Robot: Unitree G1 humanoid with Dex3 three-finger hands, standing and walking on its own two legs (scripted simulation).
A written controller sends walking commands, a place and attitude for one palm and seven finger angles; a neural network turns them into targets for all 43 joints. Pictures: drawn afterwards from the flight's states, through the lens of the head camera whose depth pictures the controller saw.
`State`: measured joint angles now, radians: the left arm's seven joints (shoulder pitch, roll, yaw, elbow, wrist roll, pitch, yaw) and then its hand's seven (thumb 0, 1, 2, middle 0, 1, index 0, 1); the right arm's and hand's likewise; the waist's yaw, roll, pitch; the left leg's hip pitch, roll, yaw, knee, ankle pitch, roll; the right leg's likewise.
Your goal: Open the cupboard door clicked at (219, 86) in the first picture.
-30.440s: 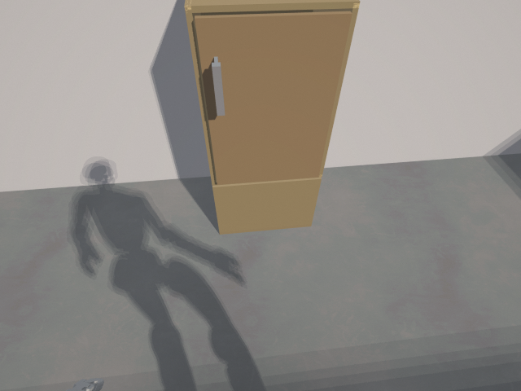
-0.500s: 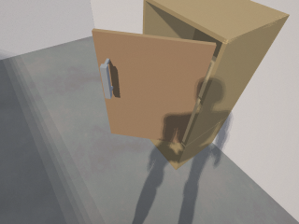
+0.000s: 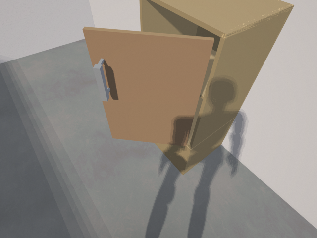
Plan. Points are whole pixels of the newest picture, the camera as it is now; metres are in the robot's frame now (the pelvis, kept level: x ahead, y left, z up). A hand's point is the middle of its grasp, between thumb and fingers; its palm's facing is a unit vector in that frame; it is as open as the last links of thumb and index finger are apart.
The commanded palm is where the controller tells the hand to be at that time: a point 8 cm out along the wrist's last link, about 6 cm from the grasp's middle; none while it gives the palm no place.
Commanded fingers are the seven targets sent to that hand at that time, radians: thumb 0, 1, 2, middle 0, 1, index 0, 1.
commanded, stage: come to a stop and stand still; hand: left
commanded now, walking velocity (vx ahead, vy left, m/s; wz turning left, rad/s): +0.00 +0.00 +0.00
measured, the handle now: (103, 80) +0.61 +0.23 +0.02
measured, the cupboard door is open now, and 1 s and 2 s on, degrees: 46 46 46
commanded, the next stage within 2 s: look again from close up in 0.20 s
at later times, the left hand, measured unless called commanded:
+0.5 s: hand out of the picture +0.03 +0.19 -0.16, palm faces -0.03 -0.97 -0.25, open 7.4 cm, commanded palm none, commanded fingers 0.00 0.90 0.90 -0.20 -0.30 -0.20 -0.30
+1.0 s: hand out of the picture +0.03 +0.17 -0.17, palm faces -0.02 -0.98 -0.20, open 7.4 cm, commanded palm none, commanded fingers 0.00 0.90 0.90 -0.20 -0.30 -0.20 -0.30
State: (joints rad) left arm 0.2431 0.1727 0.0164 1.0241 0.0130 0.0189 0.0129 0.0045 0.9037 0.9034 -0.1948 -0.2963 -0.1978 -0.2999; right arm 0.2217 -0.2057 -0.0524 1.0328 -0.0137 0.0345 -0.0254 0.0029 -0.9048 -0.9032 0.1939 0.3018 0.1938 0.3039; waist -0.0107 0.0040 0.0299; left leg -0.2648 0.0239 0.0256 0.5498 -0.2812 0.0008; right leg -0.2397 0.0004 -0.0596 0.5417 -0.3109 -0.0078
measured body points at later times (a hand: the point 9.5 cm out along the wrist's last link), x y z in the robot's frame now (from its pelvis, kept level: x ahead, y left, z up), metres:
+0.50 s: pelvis +0.00 +0.00 +0.01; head +0.01 -0.01 +0.45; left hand +0.03 +0.24 -0.14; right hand +0.01 -0.22 -0.16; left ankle +0.00 +0.11 -0.73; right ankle -0.02 -0.11 -0.73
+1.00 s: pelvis +0.01 -0.01 +0.01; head +0.02 -0.01 +0.46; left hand +0.03 +0.22 -0.15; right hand +0.03 -0.25 -0.15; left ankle +0.00 +0.11 -0.73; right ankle -0.02 -0.12 -0.73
